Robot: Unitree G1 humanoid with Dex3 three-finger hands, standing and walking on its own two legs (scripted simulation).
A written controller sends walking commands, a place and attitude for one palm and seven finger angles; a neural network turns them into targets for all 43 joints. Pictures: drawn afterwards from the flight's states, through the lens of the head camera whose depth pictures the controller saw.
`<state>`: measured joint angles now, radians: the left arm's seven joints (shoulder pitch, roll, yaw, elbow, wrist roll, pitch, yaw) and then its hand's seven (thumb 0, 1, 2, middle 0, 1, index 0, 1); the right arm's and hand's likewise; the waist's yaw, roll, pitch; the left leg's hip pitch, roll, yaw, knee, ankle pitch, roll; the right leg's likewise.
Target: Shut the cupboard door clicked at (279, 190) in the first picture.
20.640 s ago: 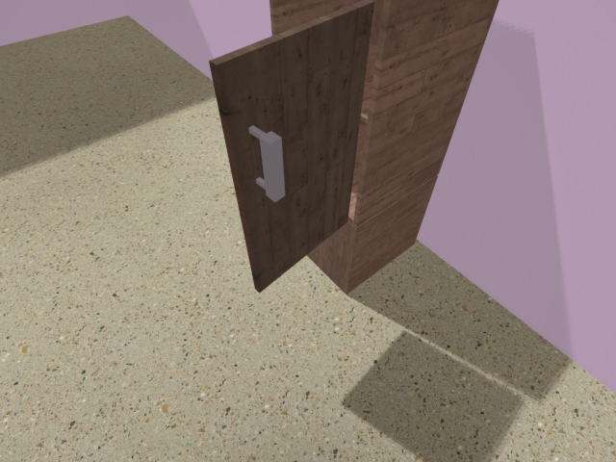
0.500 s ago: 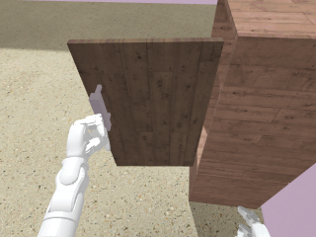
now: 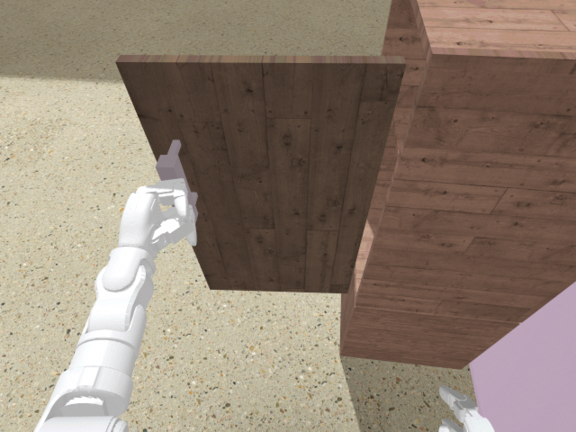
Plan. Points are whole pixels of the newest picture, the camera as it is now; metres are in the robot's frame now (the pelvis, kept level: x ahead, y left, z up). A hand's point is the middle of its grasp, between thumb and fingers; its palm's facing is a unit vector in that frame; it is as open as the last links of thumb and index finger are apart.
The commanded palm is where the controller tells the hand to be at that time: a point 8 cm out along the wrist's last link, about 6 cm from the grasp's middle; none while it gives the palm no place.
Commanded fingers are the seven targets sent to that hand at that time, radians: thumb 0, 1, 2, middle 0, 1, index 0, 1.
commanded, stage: push the door shut along its arc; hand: left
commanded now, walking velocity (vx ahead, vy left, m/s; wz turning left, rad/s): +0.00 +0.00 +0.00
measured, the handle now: (182, 183) +0.46 +0.18 +0.09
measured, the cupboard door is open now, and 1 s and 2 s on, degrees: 94 68 62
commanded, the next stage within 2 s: pull the fist back off the door in 1.50 s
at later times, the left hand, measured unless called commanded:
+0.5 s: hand (198, 190) +0.44 +0.15 +0.09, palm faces -0.17 -0.98 -0.03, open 3.2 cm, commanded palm +0.44 +0.18 +0.09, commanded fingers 0.00 0.90 0.90 -1.30 -1.50 -1.30 -1.50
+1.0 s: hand (224, 159) +0.51 +0.12 +0.09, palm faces -0.30 -0.95 -0.01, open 3.1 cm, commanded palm +0.51 +0.15 +0.09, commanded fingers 0.00 0.90 0.90 -1.30 -1.50 -1.30 -1.50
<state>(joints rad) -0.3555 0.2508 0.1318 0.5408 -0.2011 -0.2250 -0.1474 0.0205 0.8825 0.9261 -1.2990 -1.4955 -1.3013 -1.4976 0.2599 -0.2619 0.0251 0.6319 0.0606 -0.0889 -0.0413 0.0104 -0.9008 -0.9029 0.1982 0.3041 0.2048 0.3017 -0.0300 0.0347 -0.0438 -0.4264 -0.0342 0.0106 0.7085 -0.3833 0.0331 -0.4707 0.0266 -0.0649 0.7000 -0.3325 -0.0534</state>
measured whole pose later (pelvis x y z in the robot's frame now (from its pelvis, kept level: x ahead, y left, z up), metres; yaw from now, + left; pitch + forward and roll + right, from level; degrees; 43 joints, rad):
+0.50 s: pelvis -0.01 +0.02 -0.01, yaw +0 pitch +10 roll -1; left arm -0.78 0.34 0.15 1.06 -0.19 -0.34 -0.28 0.00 0.96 1.01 -1.30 -1.50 -1.30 -1.50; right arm 0.34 -0.28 0.03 0.69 0.05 -0.08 -0.03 0.01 -0.90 -0.90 0.20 0.30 0.21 0.30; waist -0.10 0.02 -0.05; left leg -0.57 -0.05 0.01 0.78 -0.39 0.06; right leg -0.61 0.00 -0.07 0.76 -0.33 -0.03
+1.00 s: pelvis +0.00 +0.03 -0.02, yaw +0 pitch +17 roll -2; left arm -1.04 0.42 0.19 1.22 -0.16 -0.30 -0.35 0.02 0.90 0.91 -1.30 -1.50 -1.29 -1.50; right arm 0.42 -0.28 0.02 0.70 0.01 -0.05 -0.02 0.01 -0.90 -0.90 0.20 0.30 0.21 0.30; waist -0.18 0.03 -0.06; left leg -0.72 -0.04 0.01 0.85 -0.43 0.07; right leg -0.74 0.02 -0.07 0.80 -0.35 -0.02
